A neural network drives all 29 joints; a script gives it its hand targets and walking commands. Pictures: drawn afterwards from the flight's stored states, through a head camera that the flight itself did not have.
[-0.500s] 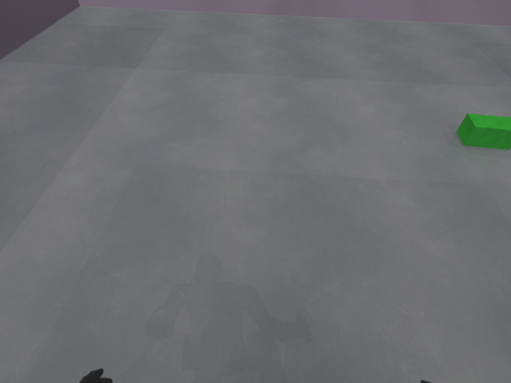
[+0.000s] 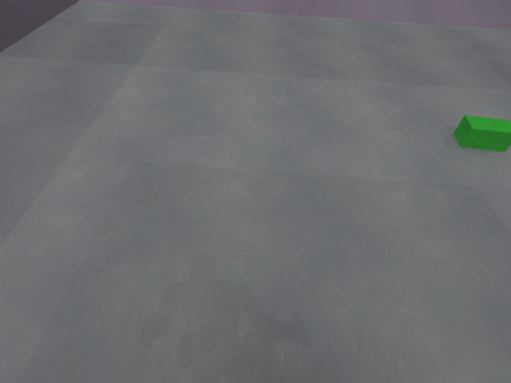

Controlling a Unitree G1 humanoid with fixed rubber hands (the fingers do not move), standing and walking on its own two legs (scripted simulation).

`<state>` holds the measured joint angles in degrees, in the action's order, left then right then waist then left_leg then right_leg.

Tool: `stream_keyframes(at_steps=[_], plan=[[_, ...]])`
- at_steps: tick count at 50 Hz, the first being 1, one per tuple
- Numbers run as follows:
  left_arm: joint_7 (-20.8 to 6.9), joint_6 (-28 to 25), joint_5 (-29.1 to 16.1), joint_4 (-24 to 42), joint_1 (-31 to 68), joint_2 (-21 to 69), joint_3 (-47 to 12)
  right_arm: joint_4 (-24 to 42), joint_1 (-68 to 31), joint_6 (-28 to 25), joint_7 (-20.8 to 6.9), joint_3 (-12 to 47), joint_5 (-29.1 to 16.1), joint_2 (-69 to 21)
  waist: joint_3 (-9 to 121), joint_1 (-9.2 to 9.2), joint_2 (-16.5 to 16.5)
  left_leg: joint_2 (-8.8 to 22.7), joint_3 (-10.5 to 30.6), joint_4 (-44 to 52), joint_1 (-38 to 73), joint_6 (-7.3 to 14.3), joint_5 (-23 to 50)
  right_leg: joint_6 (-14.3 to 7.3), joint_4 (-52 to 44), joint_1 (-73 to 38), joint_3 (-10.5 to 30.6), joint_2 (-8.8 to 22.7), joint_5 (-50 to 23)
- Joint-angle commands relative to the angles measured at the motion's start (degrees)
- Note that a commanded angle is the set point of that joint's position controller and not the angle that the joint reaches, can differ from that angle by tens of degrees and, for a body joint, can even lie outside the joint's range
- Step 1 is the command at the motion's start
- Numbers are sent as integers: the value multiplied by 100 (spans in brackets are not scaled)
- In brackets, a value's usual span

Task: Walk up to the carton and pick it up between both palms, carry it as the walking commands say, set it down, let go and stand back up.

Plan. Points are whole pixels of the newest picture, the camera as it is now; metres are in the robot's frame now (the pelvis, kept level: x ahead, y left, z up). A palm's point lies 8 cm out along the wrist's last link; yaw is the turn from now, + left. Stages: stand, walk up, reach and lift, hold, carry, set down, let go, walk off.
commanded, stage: stand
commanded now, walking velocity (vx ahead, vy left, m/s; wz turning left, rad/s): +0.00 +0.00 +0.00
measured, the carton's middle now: (484, 133) +1.72 -1.51 -0.68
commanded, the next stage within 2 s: walk up in 0.82 s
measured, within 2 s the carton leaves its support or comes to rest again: neither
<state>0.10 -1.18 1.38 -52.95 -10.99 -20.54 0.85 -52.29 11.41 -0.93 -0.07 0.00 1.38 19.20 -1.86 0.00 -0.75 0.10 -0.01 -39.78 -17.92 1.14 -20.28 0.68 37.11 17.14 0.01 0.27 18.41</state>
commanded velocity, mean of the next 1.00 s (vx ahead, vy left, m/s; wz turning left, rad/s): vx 0.00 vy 0.00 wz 0.00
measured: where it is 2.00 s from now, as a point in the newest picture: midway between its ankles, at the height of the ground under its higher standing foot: outside the picture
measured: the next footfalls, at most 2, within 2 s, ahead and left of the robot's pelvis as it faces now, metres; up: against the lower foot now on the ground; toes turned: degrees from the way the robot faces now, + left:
right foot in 1.40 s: +0.10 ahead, -0.25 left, +0.00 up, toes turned -10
left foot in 1.70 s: +0.22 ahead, -0.02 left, +0.00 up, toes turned -5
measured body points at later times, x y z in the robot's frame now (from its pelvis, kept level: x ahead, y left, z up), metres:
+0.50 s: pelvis -0.01 +0.00 +0.01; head -0.01 +0.02 +0.46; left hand +0.08 +0.30 -0.12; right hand +0.08 -0.30 -0.11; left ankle +0.01 +0.10 -0.72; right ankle +0.02 -0.14 -0.72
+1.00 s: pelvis -0.01 +0.00 +0.01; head +0.00 +0.01 +0.46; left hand +0.07 +0.30 -0.12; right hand +0.07 -0.30 -0.11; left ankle +0.01 +0.10 -0.72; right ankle +0.02 -0.14 -0.72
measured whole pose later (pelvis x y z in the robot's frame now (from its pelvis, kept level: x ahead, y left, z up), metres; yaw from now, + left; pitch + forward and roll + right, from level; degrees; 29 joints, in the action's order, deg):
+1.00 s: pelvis -0.01 +0.00 +0.01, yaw +0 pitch +0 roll -1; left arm -0.1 -1.6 1.4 -57.4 -11.0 -20.6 0.1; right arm -56.9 11.4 -1.2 -0.1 0.0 1.3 19.2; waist 0.2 0.0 -0.8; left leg 0.1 0.0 -33.3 -17.9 1.1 -15.7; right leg 0.8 29.9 16.8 0.0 0.3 13.5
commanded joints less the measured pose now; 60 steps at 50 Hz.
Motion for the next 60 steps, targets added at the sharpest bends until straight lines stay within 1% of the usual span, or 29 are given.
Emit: stream_keyframes(at_steps=[1,5,7,11,13,14,17,20,23,25,30,31,37,39,41,43,44,46,47,48,50,51,52,53,54,55,56,59,60], plan=[[30,-136,-150,158,313,-1267,231,111,-470,-225,16,-308,-23,1211,340,-48,149,705,813,1470,232,257,868,-456,-863,-462,577,539,-773],[69,-193,-121,175,486,-1104,123,161,-631,-181,32,-280,-112,1104,169,-13,-122,574,525,1266,288,243,1307,-478,-1076,-346,834,657,-1154],[60,-178,-156,48,462,-1176,143,14,-566,-207,52,-212,-100,1145,601,-19,187,676,640,1396,578,219,1198,-406,-1055,-470,726,660,-1206],[20,-169,-94,98,490,-1127,120,8,-607,-193,13,-240,-57,1045,246,-16,72,681,550,1534,302,243,902,-390,-1160,-374,613,593,-811],[38,-182,-93,41,377,-1211,149,72,-745,-192,23,-277,-68,1182,449,16,486,803,728,1483,404,217,1194,-397,-1110,-333,638,583,-676],[17,-215,-138,35,344,-1087,130,-10,-713,-202,31,-314,-72,1276,166,-162,24,637,592,1508,256,181,924,-401,-1226,-377,588,596,-698],[12,-176,-74,92,544,-1177,146,-78,-625,-181,53,-292,-68,1164,328,-27,-130,656,635,1512,300,169,1065,-362,-1122,-381,570,603,-991],[8,-163,-136,-44,328,-1135,102,-54,-713,-155,69,-294,-80,1346,281,-134,345,770,717,1749,378,203,696,-301,-1203,-306,569,575,-533],[31,-146,-80,-50,459,-1075,100,-50,-688,-229,13,-307,-109,1169,189,-51,-87,729,711,1801,293,177,426,-468,-1189,-188,700,615,-422],[9,-151,-147,68,424,-963,107,-116,-879,-224,13,-350,-44,1422,183,-135,314,745,813,1935,245,153,277,-373,-1229,-349,573,513,-566],[16,-185,-82,-63,448,-1093,64,-143,-577,-232,1,-243,-85,1029,445,88,5,761,588,1622,461,87,953,-392,-1186,-334,580,655,-927],[1,-170,-163,-69,365,-1133,134,-214,-705,-204,35,-328,-82,1340,254,-58,307,695,671,1726,346,152,1062,-293,-1326,-278,557,568,-926],[-6,-159,-127,-30,487,-1121,97,-188,-743,-184,45,-258,-104,1249,526,-59,80,814,684,1744,683,189,1189,-378,-1271,-386,614,635,-943],[18,-170,-140,-90,483,-1032,93,-200,-802,-208,10,-316,-83,1357,447,-48,338,721,592,1791,631,97,1174,-348,-1349,-527,550,626,-1278],[19,-181,-135,-175,468,-1052,116,-310,-542,-169,1,-299,-125,1278,261,-2,-139,696,674,1933,507,109,1065,-292,-1383,-426,578,599,-1047],[45,-134,-142,-196,448,-1194,102,-256,-786,-171,19,-322,-98,1291,220,-66,27,707,667,1931,406,124,718,-311,-1416,-460,513,615,-801],[16,-131,-153,-291,209,-1212,147,-290,-550,-181,26,-275,-103,1261,485,-11,456,765,810,1948,487,163,718,-333,-1307,-610,606,612,-1029],[44,-144,-150,-280,273,-1113,110,-329,-475,-186,21,-291,-95,1266,442,-49,-108,663,614,1811,537,130,924,-363,-1424,-594,615,681,-1006],[56,-147,-157,-215,387,-1019,56,-259,-548,-228,35,-291,-38,1225,271,-87,107,651,530,1837,572,120,961,-372,-1447,-530,691,711,-1163],[40,-162,-106,-236,486,-1037,52,-279,-526,-236,27,-233,-74,1147,433,89,71,716,584,1777,694,97,1115,-370,-1361,-416,603,650,-1161],[-13,-209,-163,-229,279,-1080,129,-362,-436,-189,14,-250,-93,1287,497,-116,271,808,703,1876,541,123,1220,-339,-1303,-513,579,605,-885],[-355,-88,164,433,398,-1691,463,-179,-146,-387,-47,-667,38,2254,550,140,41,915,526,1575,1834,437,-1308,-490,-1053,1348,1315,404,1532],[-553,-36,122,537,894,-1608,479,-387,376,-447,0,-752,87,2464,367,526,160,1470,1249,2288,2805,612,-2135,-286,-346,2825,903,226,1603],[-634,22,180,693,1293,-1418,480,-332,561,-486,46,-852,44,2560,273,624,1102,2520,2239,3097,2574,896,-2851,-159,1244,3259,308,274,778],[-651,61,229,517,814,-1504,478,-155,3,-508,42,-831,42,2566,50,318,765,2814,1928,3067,2061,999,-2387,-75,1606,3112,573,763,556],[-739,79,163,513,589,-1608,536,-42,-394,-520,35,-795,85,2556,-120,32,1042,2549,1605,3094,1607,1075,-2272,-34,1854,2773,405,826,371],[-799,95,146,546,567,-1673,600,-51,-473,-562,31,-769,59,2374,-65,59,615,2478,1567,3032,1470,1059,-2020,7,1950,2693,440,835,236],[-948,97,74,651,581,-1469,685,19,-611,-628,48,-740,179,2311,40,-53,538,2274,1128,2949,974,1129,-1556,29,1647,2112,308,873,361],[-995,125,44,647,632,-1510,724,45,-614,-613,10,-805,103,2542,81,-27,1032,2257,739,3031,845,1063,-1555,42,1473,1853,146,933,397]])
